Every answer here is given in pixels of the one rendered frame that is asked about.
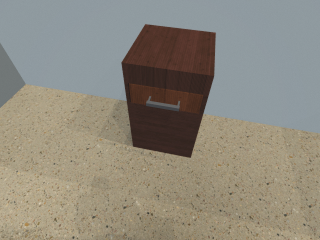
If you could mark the drawer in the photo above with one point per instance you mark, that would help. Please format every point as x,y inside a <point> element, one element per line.
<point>189,102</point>

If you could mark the cabinet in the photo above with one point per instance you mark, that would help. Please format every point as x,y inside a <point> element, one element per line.
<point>175,59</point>

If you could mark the handle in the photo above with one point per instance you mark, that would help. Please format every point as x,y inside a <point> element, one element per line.
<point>162,105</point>

